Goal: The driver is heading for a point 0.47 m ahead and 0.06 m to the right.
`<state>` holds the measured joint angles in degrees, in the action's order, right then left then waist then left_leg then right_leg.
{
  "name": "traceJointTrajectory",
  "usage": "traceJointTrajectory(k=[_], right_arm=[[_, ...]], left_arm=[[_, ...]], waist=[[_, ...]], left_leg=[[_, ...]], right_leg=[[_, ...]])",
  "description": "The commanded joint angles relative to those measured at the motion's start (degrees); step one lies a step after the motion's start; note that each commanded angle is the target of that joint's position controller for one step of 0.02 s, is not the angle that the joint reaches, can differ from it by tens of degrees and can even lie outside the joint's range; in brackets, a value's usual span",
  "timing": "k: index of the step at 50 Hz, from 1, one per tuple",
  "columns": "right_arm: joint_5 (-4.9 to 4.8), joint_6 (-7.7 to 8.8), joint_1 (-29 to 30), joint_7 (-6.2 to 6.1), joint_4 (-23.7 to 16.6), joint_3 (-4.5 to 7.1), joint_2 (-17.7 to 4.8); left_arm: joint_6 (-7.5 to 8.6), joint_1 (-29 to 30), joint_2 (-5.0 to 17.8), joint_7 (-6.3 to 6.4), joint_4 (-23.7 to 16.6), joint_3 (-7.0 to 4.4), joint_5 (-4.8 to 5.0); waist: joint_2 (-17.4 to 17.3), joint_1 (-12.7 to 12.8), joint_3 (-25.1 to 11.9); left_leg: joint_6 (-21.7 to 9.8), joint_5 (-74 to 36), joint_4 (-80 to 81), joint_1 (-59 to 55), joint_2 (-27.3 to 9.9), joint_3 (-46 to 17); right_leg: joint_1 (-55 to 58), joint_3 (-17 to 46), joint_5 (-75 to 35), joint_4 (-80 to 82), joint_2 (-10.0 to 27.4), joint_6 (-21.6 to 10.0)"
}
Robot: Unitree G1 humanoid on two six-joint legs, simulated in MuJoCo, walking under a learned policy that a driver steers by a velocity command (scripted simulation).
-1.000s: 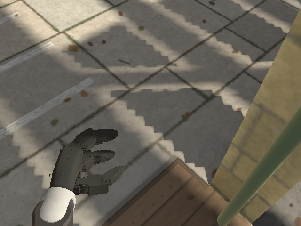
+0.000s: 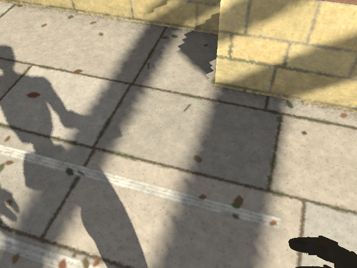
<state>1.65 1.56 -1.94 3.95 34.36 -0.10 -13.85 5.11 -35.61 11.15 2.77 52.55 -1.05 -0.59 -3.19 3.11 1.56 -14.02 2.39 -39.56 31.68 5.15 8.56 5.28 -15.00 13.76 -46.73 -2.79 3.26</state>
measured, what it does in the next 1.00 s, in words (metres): walks ahead: right foot, then left foot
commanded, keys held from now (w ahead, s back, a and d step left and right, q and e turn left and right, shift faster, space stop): w+shift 0.24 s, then shift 0.76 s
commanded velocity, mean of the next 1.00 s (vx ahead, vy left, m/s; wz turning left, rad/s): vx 0.47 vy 0.00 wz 0.16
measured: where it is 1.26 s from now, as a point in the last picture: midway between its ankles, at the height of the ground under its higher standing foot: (243, 223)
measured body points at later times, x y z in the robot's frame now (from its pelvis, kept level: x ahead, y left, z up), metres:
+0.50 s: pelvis +0.45 -0.15 +0.02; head +0.49 -0.16 +0.47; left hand +0.53 +0.12 -0.08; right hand +0.58 -0.41 -0.10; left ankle +0.31 -0.01 -0.58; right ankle +0.54 -0.24 -0.70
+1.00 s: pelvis +0.62 -0.15 +0.02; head +0.64 -0.14 +0.47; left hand +0.70 +0.12 -0.10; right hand +0.82 -0.36 -0.08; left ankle +0.69 -0.03 -0.70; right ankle +0.61 -0.28 -0.70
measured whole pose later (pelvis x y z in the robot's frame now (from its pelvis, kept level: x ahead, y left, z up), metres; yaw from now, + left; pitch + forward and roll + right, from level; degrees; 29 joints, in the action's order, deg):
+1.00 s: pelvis +0.62 -0.15 +0.02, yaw +7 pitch +2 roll +1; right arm 1.0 0.9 -5.1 -0.5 44.3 1.1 -11.2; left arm -1.4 -9.2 14.5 1.2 48.0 -1.0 -0.9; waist 1.3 0.7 0.2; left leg -0.8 7.5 -30.0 24.4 1.2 -0.5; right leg -16.7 1.1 22.9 -35.6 1.1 1.9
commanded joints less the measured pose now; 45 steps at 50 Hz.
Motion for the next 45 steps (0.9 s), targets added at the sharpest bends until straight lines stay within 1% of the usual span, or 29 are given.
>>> traceJointTrajectory(k=[1,2,3,4,6,8,10,12,15,16,17,18,19,20,21,22,23,24,26,27,31,34,37,40,41,42,43,44,45], right_arm=[[-1.00,-0.02,-24.1,-2.89,5.4,6.58,-17.0],[-0.69,0.04,-26.4,-4.04,3.5,6.73,-16.4],[0.08,0.16,-24.9,-5.48,3.7,6.30,-13.0],[-0.04,1.03,-21.8,-6.13,5.0,5.57,-9.8],[-0.15,3.22,-18.7,-6.36,6.0,4.54,-8.3],[-0.23,4.73,-15.6,-6.07,6.6,4.32,-8.7],[-0.77,5.60,-11.0,-4.87,6.0,4.94,-10.1],[-1.68,6.26,-14.5,-3.28,7.1,5.37,-11.1],[-1.88,5.50,-21.5,-2.60,9.9,5.84,-13.0],[-1.61,5.23,-22.0,-2.79,10.4,6.05,-14.2],[-1.06,4.80,-21.7,-3.19,10.7,6.07,-14.4],[-0.76,4.67,-21.2,-3.83,10.3,5.53,-12.4],[-3.03,4.23,-27.3,-3.43,8.9,1.98,1.2],[-5.00,4.42,-31.6,-3.43,10.8,2.09,-3.6],[-5.88,3.99,-24.5,-3.87,9.3,3.18,-7.3],[-4.86,3.72,-16.8,-4.26,6.4,3.07,-8.1],[-2.87,3.05,-8.5,-4.62,4.9,3.03,-8.0],[-3.22,2.87,-13.1,-4.25,4.7,2.97,-6.4],[-2.82,1.87,-15.9,-4.02,5.8,2.92,-6.0],[-2.94,1.54,-15.1,-4.18,5.9,2.68,-4.7],[-1.80,1.24,-8.6,-4.18,4.7,1.36,-1.9],[-1.60,1.13,-3.8,-3.93,4.4,1.72,-3.3],[-1.10,1.39,-0.1,-3.57,3.5,2.16,-4.2],[-0.42,2.19,-2.4,-3.18,4.7,2.78,-4.9],[0.06,2.46,-4.5,-3.65,5.2,3.58,-7.6],[0.93,2.46,-5.5,-4.18,5.0,3.82,-9.3],[1.05,1.86,-8.4,-4.46,5.8,2.78,-4.4],[0.04,1.27,-9.1,-4.56,6.6,2.12,-1.9],[-0.38,0.91,-7.2,-4.50,6.8,2.05,-2.0]], left_arm=[[1.03,14.4,8.1,0.58,-15.1,-1.71,-0.63],[0.91,10.5,9.4,-0.25,-17.2,-1.30,0.06],[1.47,14.0,9.9,-0.97,-18.2,-0.57,0.16],[1.12,17.2,10.8,-1.44,-18.6,-0.94,-0.84],[-1.39,16.1,9.1,-2.22,-17.3,-0.68,-3.09],[-2.59,19.9,7.1,-3.17,-19.4,-0.01,-2.65],[-1.83,22.1,5.4,-4.43,-19.8,0.92,-1.37],[-1.78,23.5,6.6,-5.58,-18.2,0.23,0.15],[-0.89,27.1,7.6,-4.99,-18.2,-0.49,-0.88],[-0.34,22.8,8.7,-4.51,-16.7,-1.19,-1.87],[0.03,13.5,10.5,-3.96,-13.7,-2.23,-2.60],[0.43,4.7,14.4,-3.41,-11.9,-3.38,-3.27],[1.09,4.2,22.4,-2.95,-12.8,-4.56,-1.26],[1.18,2.4,18.6,-3.65,-13.3,-4.35,-0.71],[0.98,8.7,15.8,-3.51,-14.5,-3.78,-0.52],[0.84,14.6,14.3,-3.33,-14.8,-3.31,0.16],[0.90,17.9,11.6,-3.48,-14.2,-2.34,0.37],[1.59,18.7,11.4,-3.20,-14.0,-2.10,-0.49],[2.19,18.9,9.3,-3.14,-12.7,-1.58,0.09],[2.03,19.9,9.6,-2.94,-12.1,-1.67,-0.05],[0.68,23.3,11.8,-1.58,-11.2,-2.21,0.38],[0.01,21.3,11.7,-1.48,-9.3,-2.27,0.93],[-1.15,20.3,11.6,-1.66,-7.6,-2.42,0.85],[-2.15,20.5,11.2,-1.48,-6.4,-2.33,1.45],[-1.80,18.8,11.1,-1.44,-6.3,-2.27,0.49],[-1.20,13.5,8.6,-1.76,-6.0,-1.56,-0.77],[-1.34,12.6,6.1,-1.98,-5.3,-0.42,-0.79],[-2.29,16.8,7.3,-2.26,-6.2,-0.66,-0.24],[-3.65,20.0,8.3,-2.23,-7.1,-0.96,0.17]], waist=[[-5.3,-10.5,-15.0],[-0.2,-11.0,-26.2],[2.0,-11.3,-16.3],[6.0,-7.2,-4.8],[10.0,-0.9,2.9],[8.5,1.5,7.4],[4.6,2.5,6.2],[2.7,-0.3,3.8],[3.4,-4.4,3.9],[2.9,-2.4,0.3],[2.2,2.0,-4.8],[2.7,6.5,-9.7],[28.6,2.8,-18.1],[26.2,4.5,-30.1],[17.7,4.2,-23.3],[10.7,2.5,-15.7],[3.3,2.0,-9.0],[9.0,-1.9,-9.3],[9.1,-3.7,-9.0],[6.9,-4.9,-9.0],[7.2,-5.2,-9.0],[8.7,-3.0,-8.3],[8.3,-1.6,-6.0],[6.1,-3.1,-6.3],[3.6,-2.8,-8.6],[-2.3,-0.2,-13.1],[-6.1,-2.3,-19.4],[-7.5,-3.5,-18.9],[-6.4,-3.5,-16.7]], left_leg=[[-8.3,-23.5,-0.9,-55.8,-15.0,-27.6],[-18.3,-11.4,5.5,-64.7,-23.0,-42.8],[-17.7,12.2,20.1,-54.7,-23.9,-51.6],[-13.9,17.7,24.4,-41.9,-22.6,-48.6],[-9.5,12.8,25.3,-22.8,-18.0,-39.6],[-6.7,14.6,30.2,-9.6,-15.1,-31.6],[-2.3,14.4,32.6,1.0,-7.8,-20.1],[-1.1,11.5,35.4,-1.5,-7.6,-17.7],[2.7,-19.5,26.4,-21.5,-9.9,-15.7],[5.3,-28.9,18.6,-25.8,-9.6,-14.9],[7.7,-32.1,6.2,-25.7,-7.8,-13.9],[9.6,-20.2,-9.0,-18.6,-5.1,-13.1],[15.2,29.3,-40.6,2.3,4.4,-14.4],[14.7,30.8,-50.5,4.9,5.2,-23.2],[14.7,27.7,-50.3,8.3,1.2,-21.4],[14.5,23.1,-44.7,8.6,-2.5,-17.5],[13.6,21.7,-40.1,7.3,-4.6,-13.9],[13.7,20.3,-39.1,5.9,-6.3,-15.5],[14.2,19.7,-33.4,3.7,-8.2,-15.0],[14.1,18.6,-29.2,3.0,-8.8,-14.4],[15.0,4.0,-8.2,-4.0,-7.8,-10.9],[15.0,-4.0,0.5,-6.3,-6.8,-10.8],[13.5,-1.8,5.2,-5.0,-6.7,-10.9],[10.4,-8.8,15.8,-11.5,-5.1,-9.2],[8.4,-28.8,13.8,-19.3,-8.2,-12.7],[1.7,-50.0,8.8,-31.9,-15.8,-20.2],[-5.5,-51.7,8.8,-36.9,-22.2,-26.4],[-6.9,-45.3,11.5,-35.7,-23.6,-29.7],[-5.4,-35.0,13.6,-32.1,-23.2,-30.6]], right_leg=[[-47.8,9.5,18.7,-54.8,2.6,-2.1],[-54.5,19.1,18.2,-56.8,3.9,-1.8],[-61.0,19.9,13.9,-50.8,4.4,-2.7],[-60.7,20.8,11.5,-42.9,7.8,-3.4],[-52.0,21.2,14.0,-33.8,9.9,-2.4],[-47.3,21.1,13.3,-19.7,13.3,-1.3],[-30.8,18.7,-3.9,-1.3,14.1,-2.3],[-22.2,15.1,-18.0,4.3,11.5,-3.1],[-26.7,11.0,-19.0,12.7,7.0,-5.3],[-22.1,9.7,-17.8,14.7,4.2,-6.0],[-12.6,9.0,-17.3,15.4,2.0,-6.2],[-1.4,13.2,-24.3,13.7,7.6,-6.5],[16.3,38.9,-43.2,14.0,26.0,-16.2],[19.9,54.4,-34.3,21.3,27.9,-19.1],[14.1,46.1,-33.0,21.3,26.6,-17.1],[4.6,38.1,-37.4,21.9,24.1,-15.3],[-4.2,31.1,-41.1,23.7,19.1,-12.5],[-7.3,29.5,-48.3,23.8,20.7,-15.0],[-10.6,26.4,-50.5,26.2,19.2,-16.0],[-12.6,24.7,-49.4,27.1,18.3,-15.5],[-18.3,15.8,-49.8,30.0,14.3,-14.4],[-15.5,14.4,-44.4,29.9,13.7,-13.7],[-11.8,16.1,-40.9,27.2,14.8,-13.3],[-11.1,16.3,-35.7,19.3,12.3,-10.9],[-14.5,14.9,-30.8,14.9,8.9,-8.6],[-24.1,13.6,-15.3,9.0,5.1,-5.5],[-27.2,15.1,1.2,2.3,3.5,-2.9],[-29.5,17.0,16.5,-1.0,3.2,-1.6],[-30.6,18.5,23.3,-2.2,4.2,-1.0]])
